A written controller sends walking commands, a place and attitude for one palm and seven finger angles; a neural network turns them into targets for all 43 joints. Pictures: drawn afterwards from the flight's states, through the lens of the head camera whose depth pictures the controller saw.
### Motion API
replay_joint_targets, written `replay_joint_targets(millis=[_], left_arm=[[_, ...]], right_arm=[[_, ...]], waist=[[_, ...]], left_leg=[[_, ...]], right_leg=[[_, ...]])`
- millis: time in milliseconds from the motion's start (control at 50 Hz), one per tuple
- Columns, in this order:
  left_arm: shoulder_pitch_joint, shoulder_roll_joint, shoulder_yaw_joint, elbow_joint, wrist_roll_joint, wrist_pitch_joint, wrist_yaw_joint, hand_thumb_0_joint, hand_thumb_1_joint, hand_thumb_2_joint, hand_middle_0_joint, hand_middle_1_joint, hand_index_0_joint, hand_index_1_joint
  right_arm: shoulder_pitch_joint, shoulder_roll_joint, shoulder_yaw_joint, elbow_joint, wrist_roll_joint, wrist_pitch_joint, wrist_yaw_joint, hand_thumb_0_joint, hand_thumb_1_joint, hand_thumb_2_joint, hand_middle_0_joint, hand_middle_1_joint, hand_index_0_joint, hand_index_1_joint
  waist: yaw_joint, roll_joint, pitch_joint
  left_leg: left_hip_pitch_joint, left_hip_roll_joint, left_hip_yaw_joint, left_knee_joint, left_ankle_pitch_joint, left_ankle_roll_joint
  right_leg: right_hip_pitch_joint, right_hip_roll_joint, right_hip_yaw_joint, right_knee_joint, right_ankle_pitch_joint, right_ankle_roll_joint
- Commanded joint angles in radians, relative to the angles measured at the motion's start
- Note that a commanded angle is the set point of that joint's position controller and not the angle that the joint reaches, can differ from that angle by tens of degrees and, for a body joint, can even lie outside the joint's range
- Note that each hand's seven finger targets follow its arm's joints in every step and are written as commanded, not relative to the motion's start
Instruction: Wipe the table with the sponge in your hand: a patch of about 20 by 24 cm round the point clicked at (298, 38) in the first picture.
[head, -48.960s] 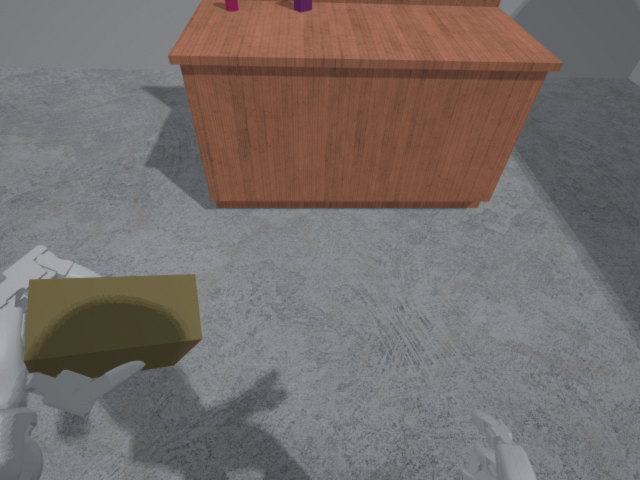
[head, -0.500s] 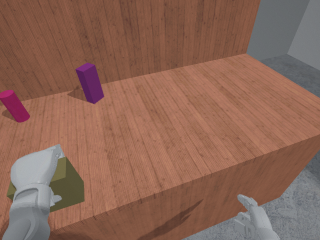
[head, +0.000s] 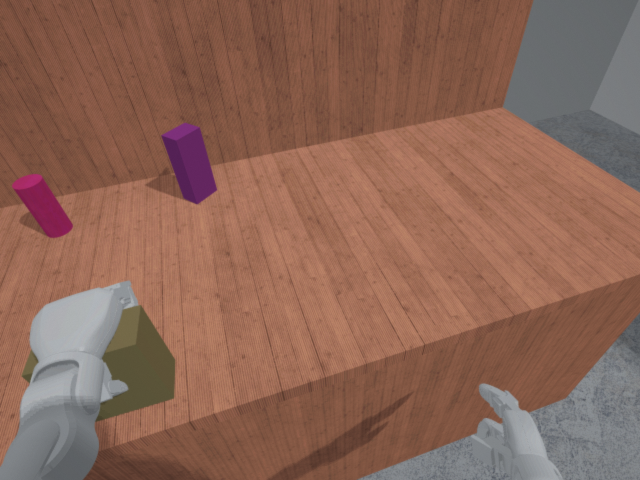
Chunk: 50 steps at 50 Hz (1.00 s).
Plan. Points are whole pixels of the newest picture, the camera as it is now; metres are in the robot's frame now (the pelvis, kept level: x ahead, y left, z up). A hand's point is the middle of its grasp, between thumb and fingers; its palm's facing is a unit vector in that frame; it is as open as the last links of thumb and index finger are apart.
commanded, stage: lift the sponge slowly off the table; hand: left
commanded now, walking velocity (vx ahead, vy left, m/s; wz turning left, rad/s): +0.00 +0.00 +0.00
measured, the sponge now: (116, 375) +0.21 +0.32 +0.01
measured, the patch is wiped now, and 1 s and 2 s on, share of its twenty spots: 0.90 0.90 0.90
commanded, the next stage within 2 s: bring the sponge back beside the body in 1.36 s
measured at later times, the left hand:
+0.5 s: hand (92, 334) +0.21 +0.31 +0.11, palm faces +0.07 -0.09 -0.99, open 10.2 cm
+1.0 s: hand (83, 303) +0.23 +0.32 +0.14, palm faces +0.08 -0.06 -0.99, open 10.2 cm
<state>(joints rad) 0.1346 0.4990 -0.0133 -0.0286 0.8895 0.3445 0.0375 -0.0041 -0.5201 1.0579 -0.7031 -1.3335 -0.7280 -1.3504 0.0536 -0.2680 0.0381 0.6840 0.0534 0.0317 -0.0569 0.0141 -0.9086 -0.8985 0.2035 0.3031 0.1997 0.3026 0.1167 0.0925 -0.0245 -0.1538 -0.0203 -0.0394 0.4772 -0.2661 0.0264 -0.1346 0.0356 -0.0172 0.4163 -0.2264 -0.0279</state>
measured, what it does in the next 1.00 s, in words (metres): stands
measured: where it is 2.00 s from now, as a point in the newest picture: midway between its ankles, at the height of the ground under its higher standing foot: outside the picture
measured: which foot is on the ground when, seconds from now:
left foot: down 0.00-1.00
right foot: down 0.00-1.00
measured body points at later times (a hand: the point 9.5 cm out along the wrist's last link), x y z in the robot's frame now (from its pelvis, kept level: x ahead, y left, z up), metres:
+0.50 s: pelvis -0.01 +0.00 +0.00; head -0.04 -0.04 +0.45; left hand +0.21 +0.31 +0.16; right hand +0.25 -0.20 -0.06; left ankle +0.00 +0.10 -0.74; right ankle +0.00 -0.11 -0.74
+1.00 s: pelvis -0.02 -0.01 +0.00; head -0.05 -0.05 +0.45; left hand +0.23 +0.32 +0.19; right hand +0.23 -0.22 -0.08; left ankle +0.00 +0.10 -0.74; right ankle +0.00 -0.11 -0.74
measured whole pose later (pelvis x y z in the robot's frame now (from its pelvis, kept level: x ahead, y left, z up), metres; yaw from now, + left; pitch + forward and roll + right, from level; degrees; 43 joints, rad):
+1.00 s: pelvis -0.02 -0.01 +0.00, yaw +0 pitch -4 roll -1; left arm -0.05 0.60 0.02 -0.03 0.85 0.40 -0.10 0.00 -0.52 1.06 -0.71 -1.32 -0.74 -1.34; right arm 0.04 -0.29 0.06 0.69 0.07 0.03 -0.07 0.01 -0.91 -0.90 0.20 0.30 0.20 0.30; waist 0.12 0.11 -0.01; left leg -0.14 -0.02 -0.04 0.44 -0.22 0.01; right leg -0.13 0.04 -0.02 0.40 -0.20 -0.04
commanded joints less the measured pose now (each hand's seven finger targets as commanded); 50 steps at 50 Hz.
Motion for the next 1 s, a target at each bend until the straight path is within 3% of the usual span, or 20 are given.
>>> replay_joint_targets(millis=[0, 20, 80, 120, 180, 220, 280, 320, 360, 420, 480, 500, 540, 680, 720, 740, 800, 820, 920, 980], left_arm=[[-0.268, 0.265, 0.167, -0.192, 0.036, -0.007, 0.036, 0.0, 0.1, 1.3, -1.2, -1.6, -1.2, -1.6], [-0.287, 0.295, 0.189, -0.236, 0.034, -0.012, 0.037, 0.0, 0.1, 1.3, -1.2, -1.6, -1.2, -1.6], [-0.247, 0.25, 0.163, -0.231, 0.026, -0.012, 0.035, 0.0, 0.1, 1.3, -1.2, -1.6, -1.2, -1.6], [-0.246, 0.297, 0.2, -0.266, 0.023, -0.007, 0.032, 0.0, 0.1, 1.3, -1.2, -1.6, -1.2, -1.6], [-0.248, 0.219, 0.129, -0.257, 0.018, 0.009, 0.02, 0.0, 0.1, 1.3, -1.2, -1.6, -1.2, -1.6], [-0.239, 0.277, 0.179, -0.263, 0.011, 0.023, 0.01, 0.0, 0.1, 1.3, -1.2, -1.6, -1.2, -1.6], [-0.245, 0.254, 0.156, -0.26, 0.016, 0.038, -0.005, 0.0, 0.1, 1.3, -1.2, -1.6, -1.2, -1.6], [-0.252, 0.311, 0.2, -0.315, 0.013, 0.038, -0.01, 0.0, 0.1, 1.3, -1.2, -1.6, -1.2, -1.6], [-0.256, 0.262, 0.156, -0.31, 0.016, 0.039, -0.015, 0.0, 0.1, 1.3, -1.2, -1.6, -1.2, -1.6], [-0.289, 0.323, 0.201, -0.312, 0.014, 0.039, -0.023, 0.0, 0.1, 1.3, -1.2, -1.6, -1.2, -1.6], [-0.332, 0.276, 0.15, -0.268, 0.02, 0.046, -0.03, 0.0, 0.1, 1.3, -1.2, -1.6, -1.2, -1.6], [-0.358, 0.301, 0.164, -0.258, 0.024, 0.048, -0.032, 0.0, 0.1, 1.3, -1.2, -1.6, -1.2, -1.6], [-0.406, 0.288, 0.142, -0.289, 0.022, 0.042, -0.036, 0.0, 0.1, 1.3, -1.2, -1.6, -1.2, -1.6], [-0.422, 0.305, 0.152, -0.219, 0.019, 0.048, -0.053, 0.0, 0.1, 1.3, -1.2, -1.6, -1.2, -1.6], [-0.445, 0.388, 0.218, -0.248, 0.018, 0.048, -0.055, 0.0, 0.1, 1.3, -1.2, -1.6, -1.2, -1.6], [-0.446, 0.329, 0.171, -0.234, 0.014, 0.053, -0.059, 0.0, 0.1, 1.3, -1.2, -1.6, -1.2, -1.6], [-0.455, 0.347, 0.179, -0.182, 0.008, 0.062, -0.073, 0.0, 0.1, 1.3, -1.2, -1.6, -1.2, -1.6], [-0.488, 0.393, 0.211, -0.201, 0.004, 0.059, -0.076, 0.0, 0.1, 1.3, -1.2, -1.6, -1.2, -1.6], [-0.501, 0.381, 0.19, -0.233, -0.004, 0.048, -0.102, 0.0, 0.1, 1.3, -1.2, -1.6, -1.2, -1.6], [-0.458, 0.377, 0.196, -0.205, -0.009, 0.039, -0.109, 0.0, 0.1, 1.3, -1.2, -1.6, -1.2, -1.6]], right_arm=[[-0.218, -0.109, -0.041, -0.164, -0.004, -0.055, -0.01, 0.0, -0.9, -0.9, 0.2, 0.3, 0.2, 0.3], [-0.229, -0.11, -0.039, -0.173, -0.005, -0.059, -0.01, 0.0, -0.9, -0.9, 0.2, 0.3, 0.2, 0.3], [-0.226, -0.103, -0.04, -0.17, -0.007, -0.062, -0.006, 0.0, -0.9, -0.9, 0.2, 0.3, 0.2, 0.3], [-0.237, -0.107, -0.038, -0.175, -0.006, -0.059, -0.003, 0.0, -0.9, -0.9, 0.2, 0.3, 0.2, 0.3], [-0.239, -0.1, -0.038, -0.174, -0.004, -0.058, -0.001, 0.0, -0.9, -0.9, 0.2, 0.3, 0.2, 0.3], [-0.251, -0.11, -0.035, -0.177, -0.004, -0.054, 0.001, 0.0, -0.9, -0.9, 0.2, 0.3, 0.2, 0.3], [-0.254, -0.107, -0.032, -0.177, -0.002, -0.043, 0.004, 0.0, -0.9, -0.9, 0.2, 0.3, 0.2, 0.3], [-0.269, -0.111, -0.03, -0.185, -0.001, -0.044, 0.005, 0.0, -0.9, -0.9, 0.2, 0.3, 0.2, 0.3], [-0.265, -0.098, -0.026, -0.187, -0.001, -0.048, 0.005, 0.0, -0.9, -0.9, 0.2, 0.3, 0.2, 0.3], [-0.269, -0.108, -0.025, -0.184, 0.0, -0.044, 0.0, 0.0, -0.9, -0.9, 0.2, 0.3, 0.2, 0.3], [-0.267, -0.103, -0.022, -0.175, 0.001, -0.043, -0.005, 0.0, -0.9, -0.9, 0.2, 0.3, 0.2, 0.3], [-0.266, -0.107, -0.021, -0.171, 0.002, -0.042, -0.006, 0.0, -0.9, -0.9, 0.2, 0.3, 0.2, 0.3], [-0.274, -0.097, -0.019, -0.185, 0.005, -0.054, -0.01, 0.0, -0.9, -0.9, 0.2, 0.3, 0.2, 0.3], [-0.269, -0.106, -0.016, -0.168, 0.004, -0.055, -0.013, 0.0, -0.9, -0.9, 0.2, 0.3, 0.2, 0.3], [-0.276, -0.114, -0.017, -0.177, 0.006, -0.056, -0.014, 0.0, -0.9, -0.9, 0.2, 0.3, 0.2, 0.3], [-0.28, -0.099, -0.012, -0.187, 0.006, -0.06, -0.013, 0.0, -0.9, -0.9, 0.2, 0.3, 0.2, 0.3], [-0.268, -0.111, -0.015, -0.172, 0.007, -0.049, -0.013, 0.0, -0.9, -0.9, 0.2, 0.3, 0.2, 0.3], [-0.275, -0.114, -0.014, -0.18, 0.011, -0.055, -0.015, 0.0, -0.9, -0.9, 0.2, 0.3, 0.2, 0.3], [-0.275, -0.111, -0.013, -0.191, 0.013, -0.063, -0.015, 0.0, -0.9, -0.9, 0.2, 0.3, 0.2, 0.3], [-0.257, -0.113, -0.015, -0.183, 0.008, -0.067, -0.017, 0.0, -0.9, -0.9, 0.2, 0.3, 0.2, 0.3]], waist=[[-0.003, -0.023, -0.147], [0.003, 0.005, -0.159], [0.003, 0.002, -0.17], [0.01, 0.025, -0.17], [-0.003, 0.012, -0.149], [0.009, -0.015, -0.151], [0.002, -0.043, -0.144], [0.012, 0.002, -0.169], [0.009, 0.007, -0.157], [0.007, 0.001, -0.14], [-0.003, -0.01, -0.118], [-0.002, -0.006, -0.117], [0.0, 0.043, -0.141], [-0.003, -0.007, -0.133], [0.009, 0.014, -0.16], [0.012, 0.004, -0.159], [0.006, -0.024, -0.144], [0.003, -0.009, -0.143], [0.001, 0.037, -0.169], [0.003, -0.001, -0.171]], left_leg=[[0.027, -0.017, -0.046, -0.074, 0.237, 0.026], [0.04, -0.016, -0.05, -0.078, 0.236, 0.026], [0.045, -0.02, -0.041, -0.069, 0.278, 0.025], [0.049, -0.018, -0.051, -0.078, 0.28, 0.023], [0.047, -0.013, -0.044, -0.08, 0.273, 0.023], [0.045, -0.013, -0.051, -0.086, 0.27, 0.023], [0.032, -0.012, -0.046, -0.087, 0.281, 0.022], [0.049, -0.013, -0.052, -0.088, 0.283, 0.024], [0.047, -0.013, -0.049, -0.087, 0.286, 0.024], [0.049, -0.01, -0.056, -0.095, 0.245, 0.026], [0.04, -0.01, -0.048, -0.102, 0.228, 0.023], [0.038, -0.012, -0.051, -0.105, 0.219, 0.022], [0.047, -0.015, -0.047, -0.106, 0.198, 0.024], [0.028, -0.012, -0.046, -0.119, 0.174, 0.019], [0.025, -0.013, -0.054, -0.123, 0.162, 0.018], [0.014, -0.017, -0.047, -0.115, 0.17, 0.018], [0.008, -0.016, -0.043, -0.115, 0.163, 0.017], [0.008, -0.015, -0.048, -0.117, 0.146, 0.017], [0.02, -0.017, -0.047, -0.105, 0.164, 0.019], [0.014, -0.017, -0.044, -0.089, 0.192, 0.021]], right_leg=[[0.043, 0.009, 0.062, -0.072, 0.153, -0.057], [0.054, 0.009, 0.077, -0.071, 0.152, -0.061], [0.071, 0.006, 0.062, -0.065, 0.212, -0.059], [0.079, 0.009, 0.08, -0.066, 0.207, -0.063], [0.057, 0.007, 0.058, -0.074, 0.194, -0.057], [0.072, 0.006, 0.078, -0.073, 0.2, -0.06], [0.075, 0.004, 0.06, -0.069, 0.212, -0.055], [0.09, 0.004, 0.084, -0.065, 0.214, -0.061], [0.078, 0.003, 0.061, -0.066, 0.2, -0.058], [0.066, 0.006, 0.087, -0.083, 0.153, -0.061], [0.048, 0.004, 0.066, -0.093, 0.122, -0.057], [0.045, 0.004, 0.067, -0.098, 0.111, -0.057], [0.054, 0.002, 0.07, -0.093, 0.085, -0.061], [0.051, 0.001, 0.072, -0.103, 0.065, -0.058], [0.07, 0.002, 0.099, -0.098, 0.05, -0.065], [0.077, -0.006, 0.079, -0.089, 0.056, -0.061], [0.059, -0.007, 0.078, -0.101, 0.051, -0.055], [0.057, -0.004, 0.102, -0.102, 0.033, -0.06], [0.066, -0.01, 0.096, -0.09, 0.064, -0.061], [0.071, -0.015, 0.081, -0.083, 0.101, -0.056]])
